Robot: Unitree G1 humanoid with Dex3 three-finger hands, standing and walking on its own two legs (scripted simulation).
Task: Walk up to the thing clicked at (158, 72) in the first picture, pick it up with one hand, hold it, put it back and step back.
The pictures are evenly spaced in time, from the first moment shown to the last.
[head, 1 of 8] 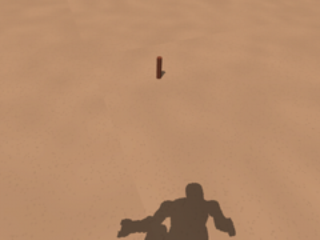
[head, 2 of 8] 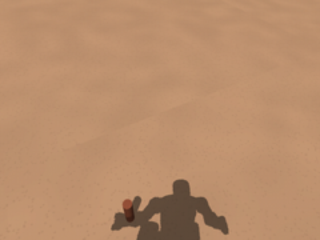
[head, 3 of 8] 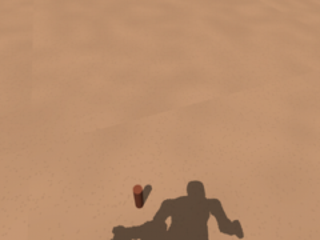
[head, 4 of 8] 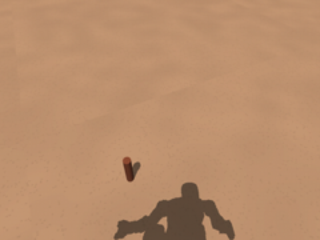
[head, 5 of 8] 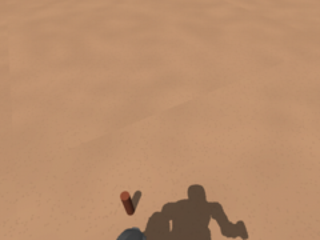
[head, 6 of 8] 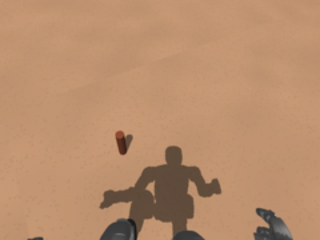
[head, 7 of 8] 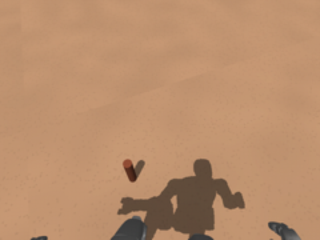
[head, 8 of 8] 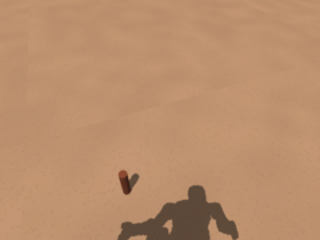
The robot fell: no
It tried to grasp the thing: no
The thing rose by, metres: 0.00
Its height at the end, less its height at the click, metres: +0.00
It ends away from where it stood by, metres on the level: 0.00
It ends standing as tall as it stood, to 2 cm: yes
